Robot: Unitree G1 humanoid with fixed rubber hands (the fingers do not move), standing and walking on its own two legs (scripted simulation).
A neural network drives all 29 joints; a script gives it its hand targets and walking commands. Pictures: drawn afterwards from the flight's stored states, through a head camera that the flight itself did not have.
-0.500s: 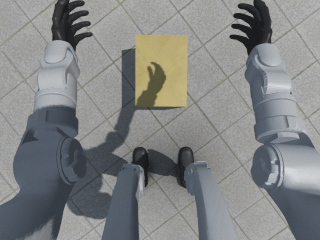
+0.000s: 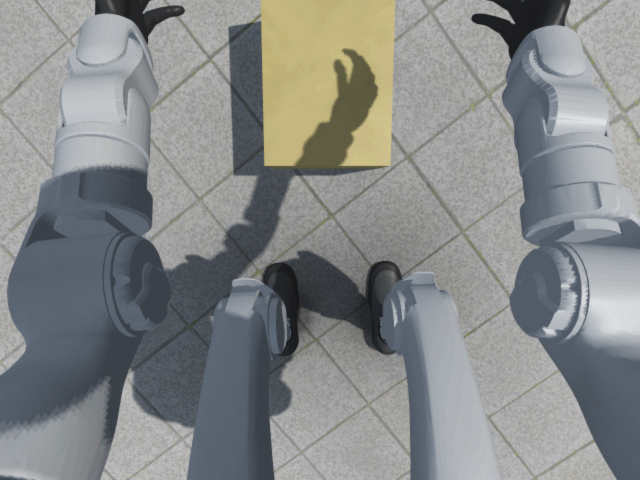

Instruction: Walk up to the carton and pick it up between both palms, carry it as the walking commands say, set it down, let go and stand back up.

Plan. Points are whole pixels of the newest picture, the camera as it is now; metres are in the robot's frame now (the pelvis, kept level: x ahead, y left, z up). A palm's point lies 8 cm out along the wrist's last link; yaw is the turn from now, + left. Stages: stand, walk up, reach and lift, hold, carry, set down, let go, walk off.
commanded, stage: reach and lift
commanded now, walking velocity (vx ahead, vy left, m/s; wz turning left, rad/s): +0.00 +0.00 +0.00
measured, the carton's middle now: (326, 86) +0.58 -0.01 -0.49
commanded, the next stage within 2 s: none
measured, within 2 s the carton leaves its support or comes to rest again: neither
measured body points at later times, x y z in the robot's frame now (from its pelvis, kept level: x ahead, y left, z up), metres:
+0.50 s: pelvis -0.03 -0.01 -0.13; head +0.35 +0.00 +0.09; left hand +0.56 +0.19 -0.29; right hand +0.55 -0.18 -0.30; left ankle +0.09 +0.10 -0.53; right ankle +0.09 -0.12 -0.53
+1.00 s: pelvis -0.02 -0.01 -0.21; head +0.37 +0.00 -0.01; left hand +0.56 +0.19 -0.41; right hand +0.54 -0.18 -0.42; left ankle +0.09 +0.10 -0.53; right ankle +0.09 -0.12 -0.53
